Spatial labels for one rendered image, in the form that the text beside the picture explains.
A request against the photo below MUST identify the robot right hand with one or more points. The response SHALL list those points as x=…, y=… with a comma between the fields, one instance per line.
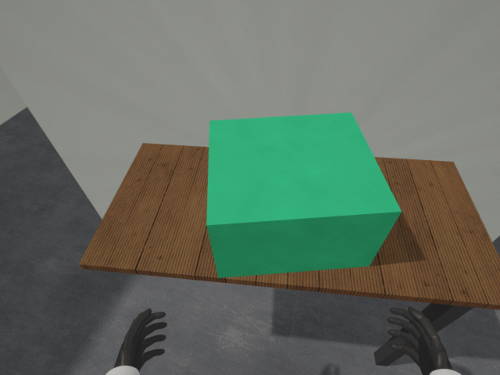
x=428, y=352

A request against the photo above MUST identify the robot left hand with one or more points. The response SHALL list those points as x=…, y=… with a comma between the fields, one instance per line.
x=134, y=344

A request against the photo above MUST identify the table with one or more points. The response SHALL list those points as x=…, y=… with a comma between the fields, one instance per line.
x=438, y=250

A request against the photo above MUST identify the carton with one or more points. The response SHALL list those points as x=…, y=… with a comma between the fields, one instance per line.
x=294, y=193

